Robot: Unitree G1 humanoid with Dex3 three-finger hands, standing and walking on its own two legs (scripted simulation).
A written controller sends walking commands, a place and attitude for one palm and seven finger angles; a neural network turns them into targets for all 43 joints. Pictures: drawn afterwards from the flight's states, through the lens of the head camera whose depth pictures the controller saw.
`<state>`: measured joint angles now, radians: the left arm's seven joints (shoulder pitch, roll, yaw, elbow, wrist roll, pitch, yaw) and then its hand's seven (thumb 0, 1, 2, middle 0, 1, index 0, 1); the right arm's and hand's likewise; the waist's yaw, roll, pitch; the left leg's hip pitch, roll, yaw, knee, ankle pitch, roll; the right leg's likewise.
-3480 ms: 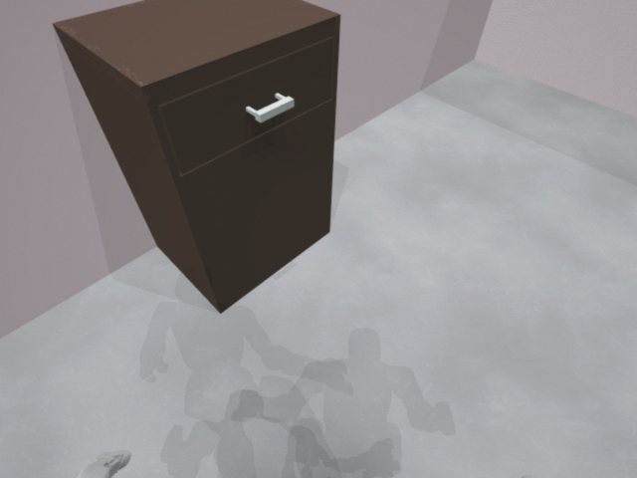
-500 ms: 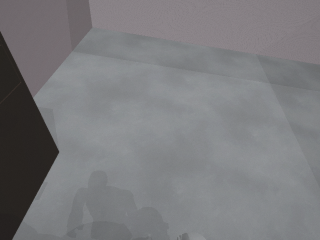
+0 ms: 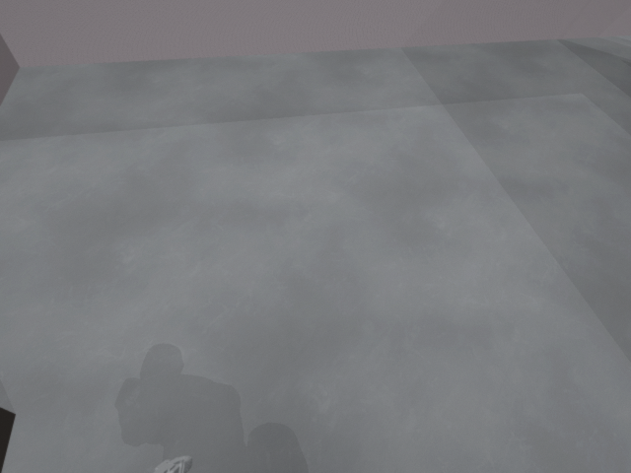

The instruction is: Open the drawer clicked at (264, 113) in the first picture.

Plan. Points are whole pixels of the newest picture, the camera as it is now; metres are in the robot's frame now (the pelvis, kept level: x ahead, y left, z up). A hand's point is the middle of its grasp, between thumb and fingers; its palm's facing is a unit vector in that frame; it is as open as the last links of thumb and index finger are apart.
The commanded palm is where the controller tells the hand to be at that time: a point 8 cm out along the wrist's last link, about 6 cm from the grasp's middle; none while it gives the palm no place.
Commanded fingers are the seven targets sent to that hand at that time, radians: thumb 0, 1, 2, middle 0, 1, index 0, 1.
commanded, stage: walk to a spot facing it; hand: left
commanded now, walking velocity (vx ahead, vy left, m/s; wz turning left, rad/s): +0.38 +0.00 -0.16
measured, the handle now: out of the picture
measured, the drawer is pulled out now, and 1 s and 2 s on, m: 0.00 0.00 0.00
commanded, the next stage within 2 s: turn to face it in 0.76 s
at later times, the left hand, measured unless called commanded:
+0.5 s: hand (172, 434) +0.20 +0.21 -0.17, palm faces -0.02 -0.99 -0.15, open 7.4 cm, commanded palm none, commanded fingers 0.00 0.90 0.90 -0.20 -0.30 -0.20 -0.30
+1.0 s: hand (266, 216) +0.62 +0.11 -0.15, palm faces -0.25 -0.94 -0.25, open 7.4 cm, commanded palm none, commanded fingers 0.00 0.90 0.90 -0.20 -0.30 -0.20 -0.30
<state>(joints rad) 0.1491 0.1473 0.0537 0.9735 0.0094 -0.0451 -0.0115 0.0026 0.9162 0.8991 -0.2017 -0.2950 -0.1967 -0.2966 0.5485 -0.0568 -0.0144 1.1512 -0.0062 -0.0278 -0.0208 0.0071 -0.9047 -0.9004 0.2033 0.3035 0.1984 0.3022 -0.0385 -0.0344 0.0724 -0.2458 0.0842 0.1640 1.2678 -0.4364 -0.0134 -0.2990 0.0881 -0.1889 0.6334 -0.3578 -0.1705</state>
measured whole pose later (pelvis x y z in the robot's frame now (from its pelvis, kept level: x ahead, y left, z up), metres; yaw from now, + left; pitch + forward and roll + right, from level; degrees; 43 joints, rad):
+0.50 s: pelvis +0.26 +0.04 +0.01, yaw -7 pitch -1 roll +1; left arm 0.43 0.15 0.04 1.14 0.00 -0.04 0.01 0.01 0.91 0.90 -0.20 -0.29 -0.19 -0.30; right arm 0.13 -0.14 -0.02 0.98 -0.03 -0.09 0.00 0.00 -0.92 -0.90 0.20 0.30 0.20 0.30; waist 0.03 -0.05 0.10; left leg -0.35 0.04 0.21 0.62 -0.26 0.07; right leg -0.26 0.01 -0.01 1.25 -0.41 -0.04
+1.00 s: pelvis +0.47 -0.04 +0.00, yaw -15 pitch -2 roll +1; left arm 0.14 0.17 0.06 0.99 0.02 -0.06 0.00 0.01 0.92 0.90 -0.20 -0.29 -0.19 -0.30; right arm 0.37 -0.16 -0.04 1.12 -0.01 -0.02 -0.01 0.00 -0.91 -0.90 0.20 0.30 0.19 0.30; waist -0.04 0.05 0.10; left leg -0.29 0.10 0.09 1.19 -0.48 -0.02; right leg -0.39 -0.03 -0.18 0.66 -0.25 -0.09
